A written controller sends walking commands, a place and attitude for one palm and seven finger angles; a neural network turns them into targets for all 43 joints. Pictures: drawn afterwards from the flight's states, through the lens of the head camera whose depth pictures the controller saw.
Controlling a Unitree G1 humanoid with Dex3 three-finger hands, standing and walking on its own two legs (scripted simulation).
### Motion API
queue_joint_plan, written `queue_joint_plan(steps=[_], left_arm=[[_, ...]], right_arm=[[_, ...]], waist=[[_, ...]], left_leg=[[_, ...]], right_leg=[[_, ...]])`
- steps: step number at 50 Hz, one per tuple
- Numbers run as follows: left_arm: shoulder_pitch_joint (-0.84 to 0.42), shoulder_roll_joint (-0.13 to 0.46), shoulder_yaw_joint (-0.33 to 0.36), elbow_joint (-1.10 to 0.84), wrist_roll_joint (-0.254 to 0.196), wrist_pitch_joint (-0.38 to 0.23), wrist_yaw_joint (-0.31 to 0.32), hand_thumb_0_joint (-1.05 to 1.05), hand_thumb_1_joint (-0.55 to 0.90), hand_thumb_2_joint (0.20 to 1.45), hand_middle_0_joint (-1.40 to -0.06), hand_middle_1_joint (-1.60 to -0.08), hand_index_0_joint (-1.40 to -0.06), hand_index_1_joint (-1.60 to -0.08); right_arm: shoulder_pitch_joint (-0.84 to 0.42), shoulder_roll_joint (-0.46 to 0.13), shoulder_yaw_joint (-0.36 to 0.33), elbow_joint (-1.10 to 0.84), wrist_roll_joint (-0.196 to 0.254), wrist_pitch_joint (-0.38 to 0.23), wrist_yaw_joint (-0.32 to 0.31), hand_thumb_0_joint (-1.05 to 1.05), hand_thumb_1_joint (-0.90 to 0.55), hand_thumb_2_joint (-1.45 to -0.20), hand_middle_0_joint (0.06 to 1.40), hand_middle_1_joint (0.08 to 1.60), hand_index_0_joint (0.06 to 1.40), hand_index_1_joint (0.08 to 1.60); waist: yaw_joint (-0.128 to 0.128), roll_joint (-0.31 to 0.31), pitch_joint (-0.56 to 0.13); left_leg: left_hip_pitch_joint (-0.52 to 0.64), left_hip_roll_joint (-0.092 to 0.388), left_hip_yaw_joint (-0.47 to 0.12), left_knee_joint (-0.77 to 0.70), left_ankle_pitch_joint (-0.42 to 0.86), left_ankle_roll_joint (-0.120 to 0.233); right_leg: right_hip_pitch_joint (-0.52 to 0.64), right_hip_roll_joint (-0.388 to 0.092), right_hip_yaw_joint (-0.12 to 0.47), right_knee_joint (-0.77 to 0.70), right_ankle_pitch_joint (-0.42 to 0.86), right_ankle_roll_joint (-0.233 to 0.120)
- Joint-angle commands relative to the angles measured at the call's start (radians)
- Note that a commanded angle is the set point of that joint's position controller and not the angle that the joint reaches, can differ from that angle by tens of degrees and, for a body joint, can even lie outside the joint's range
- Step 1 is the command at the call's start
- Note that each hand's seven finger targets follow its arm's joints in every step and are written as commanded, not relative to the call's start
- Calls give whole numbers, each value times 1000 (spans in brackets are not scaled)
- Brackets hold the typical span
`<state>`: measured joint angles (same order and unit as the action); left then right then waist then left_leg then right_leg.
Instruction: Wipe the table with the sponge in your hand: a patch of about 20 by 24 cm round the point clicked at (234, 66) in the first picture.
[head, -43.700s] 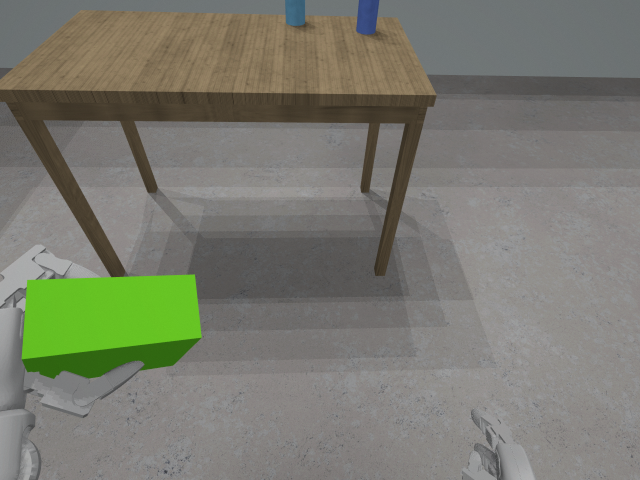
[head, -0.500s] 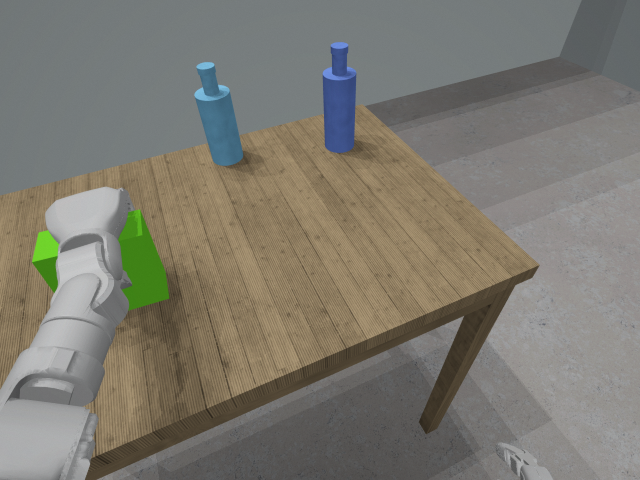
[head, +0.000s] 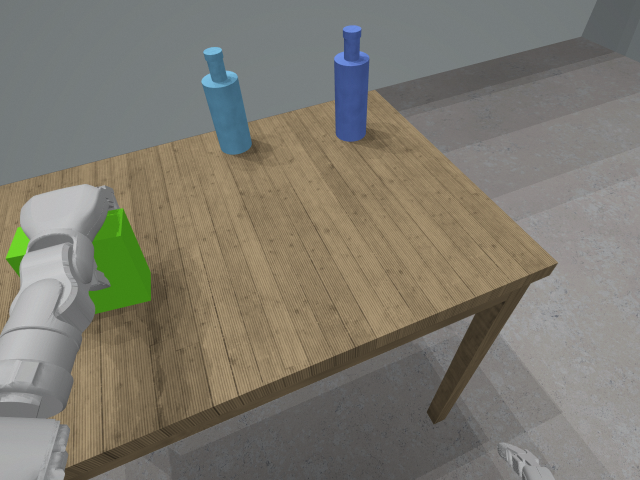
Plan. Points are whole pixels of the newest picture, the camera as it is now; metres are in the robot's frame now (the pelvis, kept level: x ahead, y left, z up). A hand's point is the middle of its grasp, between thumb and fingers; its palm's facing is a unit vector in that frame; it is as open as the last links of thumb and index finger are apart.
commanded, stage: wipe back along the first lane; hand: left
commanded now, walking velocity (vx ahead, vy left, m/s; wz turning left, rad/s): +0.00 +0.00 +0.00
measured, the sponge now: (95, 277) +0.35 +0.35 +0.05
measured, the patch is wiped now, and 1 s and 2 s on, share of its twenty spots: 0.95 0.95 0.95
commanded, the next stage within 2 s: lift the sponge slowly off the table in 1.52 s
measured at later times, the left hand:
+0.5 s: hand (82, 284) +0.31 +0.32 +0.10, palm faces -0.02 -0.04 -1.00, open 10.2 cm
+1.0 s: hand (86, 312) +0.27 +0.29 +0.10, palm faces +0.03 -0.04 -1.00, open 10.2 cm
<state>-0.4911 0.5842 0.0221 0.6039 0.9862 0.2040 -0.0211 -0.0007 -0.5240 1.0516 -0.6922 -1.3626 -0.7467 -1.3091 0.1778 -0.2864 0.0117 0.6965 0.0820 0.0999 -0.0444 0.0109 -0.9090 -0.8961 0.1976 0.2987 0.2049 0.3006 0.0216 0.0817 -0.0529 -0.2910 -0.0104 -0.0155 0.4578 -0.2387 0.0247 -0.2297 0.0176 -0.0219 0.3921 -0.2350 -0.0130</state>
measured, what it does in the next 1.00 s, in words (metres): stands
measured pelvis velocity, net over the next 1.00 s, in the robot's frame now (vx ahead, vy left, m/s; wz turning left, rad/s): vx -0.01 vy -0.01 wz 0.00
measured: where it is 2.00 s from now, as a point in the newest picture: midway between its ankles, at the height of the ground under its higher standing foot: outside the picture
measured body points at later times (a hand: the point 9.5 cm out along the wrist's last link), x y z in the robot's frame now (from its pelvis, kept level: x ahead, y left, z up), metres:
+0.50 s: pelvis -0.01 +0.00 +0.00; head -0.02 -0.03 +0.45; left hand +0.31 +0.31 +0.15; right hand +0.20 -0.23 -0.09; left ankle -0.01 +0.10 -0.74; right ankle -0.03 -0.12 -0.74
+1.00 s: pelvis -0.01 -0.01 +0.00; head -0.03 -0.05 +0.45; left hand +0.27 +0.29 +0.15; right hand +0.20 -0.24 -0.10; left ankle -0.01 +0.10 -0.74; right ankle -0.03 -0.12 -0.74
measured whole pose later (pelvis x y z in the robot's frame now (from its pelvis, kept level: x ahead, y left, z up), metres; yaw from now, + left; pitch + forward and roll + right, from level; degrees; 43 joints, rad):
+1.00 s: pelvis -0.01 -0.01 +0.00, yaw +0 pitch -1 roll -1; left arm -0.10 0.50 -0.04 0.13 0.93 0.38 0.00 0.00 -0.50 1.05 -0.65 -1.40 -0.71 -1.35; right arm 0.09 -0.29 0.02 0.66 0.08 0.10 -0.04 0.01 -0.91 -0.90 0.20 0.30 0.20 0.30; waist 0.07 0.11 -0.05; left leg -0.22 0.00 -0.02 0.48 -0.25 0.01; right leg -0.17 0.02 -0.02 0.44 -0.26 -0.02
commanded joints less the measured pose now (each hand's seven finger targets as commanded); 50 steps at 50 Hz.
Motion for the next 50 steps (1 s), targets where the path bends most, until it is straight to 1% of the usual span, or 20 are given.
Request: queue_joint_plan(steps=[1,9,10,13,15,18,20,22,25,27,29,30,31,35,39,40,41,45,48,50], left_arm=[[-285,260,75,-233,-3,37,26,0,100,1300,-1200,-1600,-1200,-1600],[-165,222,53,-316,-14,74,7,0,100,1300,-1200,-1600,-1200,-1600],[-160,253,85,-322,-17,74,7,0,100,1300,-1200,-1600,-1200,-1600],[-135,208,47,-328,-12,85,6,0,100,1300,-1200,-1600,-1200,-1600],[-125,235,71,-330,-11,90,7,0,100,1300,-1200,-1600,-1200,-1600],[-122,172,12,-338,-2,98,4,0,100,1300,-1200,-1600,-1200,-1600],[-123,200,35,-340,-1,101,5,0,100,1300,-1200,-1600,-1200,-1600],[-100,142,-6,-351,-3,101,5,0,100,1300,-1200,-1600,-1200,-1600],[-73,164,18,-355,-7,107,1,0,100,1300,-1200,-1600,-1200,-1600],[-69,98,-41,-364,-3,113,-1,0,100,1300,-1200,-1600,-1200,-1600],[-20,97,-31,-370,-8,118,-1,0,100,1300,-1200,-1600,-1200,-1600],[-5,138,7,-381,-11,118,0,0,100,1300,-1200,-1600,-1200,-1600],[10,95,-27,-390,-13,120,-1,0,100,1300,-1200,-1600,-1200,-1600],[88,122,16,-436,-30,130,-2,0,100,1300,-1200,-1600,-1200,-1600],[147,76,-15,-479,-40,148,0,0,100,1300,-1200,-1600,-1200,-1600],[170,118,26,-501,-43,149,2,0,100,1300,-1200,-1600,-1200,-1600],[199,85,5,-518,-49,153,3,0,100,1300,-1200,-1600,-1200,-1600],[235,107,26,-568,-57,175,1,0,100,1300,-1200,-1600,-1200,-1600],[238,58,-20,-576,-59,191,1,0,100,1300,-1200,-1600,-1200,-1600],[272,105,23,-610,-58,195,2,0,100,1300,-1200,-1600,-1200,-1600]], right_arm=[[-125,-146,-54,-158,-2,-38,1,0,-900,-900,200,300,200,300],[-162,-142,-50,-169,2,-33,1,0,-900,-900,200,300,200,300],[-173,-143,-47,-171,2,-34,0,0,-900,-900,200,300,200,300],[-183,-138,-44,-173,3,-32,1,0,-900,-900,200,300,200,300],[-197,-139,-40,-175,1,-32,0,0,-900,-900,200,300,200,300],[-206,-130,-38,-181,3,-31,-1,0,-900,-900,200,300,200,300],[-217,-132,-35,-181,1,-32,-4,0,-900,-900,200,300,200,300],[-216,-124,-36,-187,2,-35,-3,0,-900,-900,200,300,200,300],[-229,-129,-32,-189,0,-34,-5,0,-900,-900,200,300,200,300],[-232,-120,-31,-191,2,-38,-5,0,-900,-900,200,300,200,300],[-234,-122,-32,-194,-1,-39,-1,0,-900,-900,200,300,200,300],[-241,-128,-31,-194,-3,-39,-2,0,-900,-900,200,300,200,300],[-238,-122,-31,-199,-4,-40,-1,0,-900,-900,200,300,200,300],[-263,-125,-30,-206,-4,-39,3,0,-900,-900,200,300,200,300],[-271,-119,-30,-208,-2,-45,6,0,-900,-900,200,300,200,300],[-278,-123,-31,-210,-5,-46,8,0,-900,-900,200,300,200,300],[-281,-118,-31,-218,-6,-48,9,0,-900,-900,200,300,200,300],[-302,-120,-27,-217,-5,-51,10,0,-900,-900,200,300,200,300],[-306,-113,-25,-217,-2,-59,7,0,-900,-900,200,300,200,300],[-317,-118,-25,-219,-6,-61,7,0,-900,-900,200,300,200,300]], waist=[[16,-24,-325],[22,-32,-250],[29,-40,-238],[25,-34,-207],[31,-24,-192],[22,-20,-180],[26,-11,-170],[24,-34,-193],[30,-46,-178],[21,-49,-175],[32,-49,-180],[39,-39,-188],[35,-52,-192],[52,-61,-173],[52,-86,-161],[59,-70,-155],[63,-74,-164],[67,-68,-135],[59,-77,-115],[74,-80,-133]], left_leg=[[172,-8,-16,-7,394,32],[159,-14,-21,-20,332,35],[152,-11,-27,-26,329,35],[149,-13,-24,-31,289,33],[139,-12,-26,-37,270,31],[140,-14,-25,-40,233,30],[136,-11,-27,-46,211,28],[149,-14,-26,-40,213,30],[133,-13,-26,-44,190,28],[145,-13,-23,-38,196,29],[143,-13,-25,-35,206,28],[140,-12,-26,-37,203,28],[140,-17,-19,-29,214,30],[124,-15,-21,-33,205,28],[122,-18,-15,-25,217,31],[120,-15,-21,-29,212,29],[120,-21,-13,-20,224,32],[111,-16,-19,-30,206,27],[116,-18,-14,-27,189,30],[119,-18,-20,-28,191,27]], right_leg=[[112,18,-3,-4,366,-55],[92,20,-5,-12,309,-54],[93,22,1,-15,297,-60],[76,23,-7,-21,254,-58],[75,22,3,-24,234,-63],[56,23,-5,-29,188,-59],[49,23,7,-35,162,-63],[56,24,-2,-30,167,-60],[56,24,10,-35,153,-62],[42,24,1,-33,156,-58],[54,24,-1,-28,172,-59],[64,25,13,-29,170,-63],[73,24,2,-23,190,-59],[83,23,17,-21,196,-59],[87,21,12,-14,219,-51],[90,23,21,-13,210,-56],[107,21,15,-6,236,-52],[94,22,27,-7,211,-53],[75,22,19,-15,186,-48],[92,24,34,-9,188,-52]])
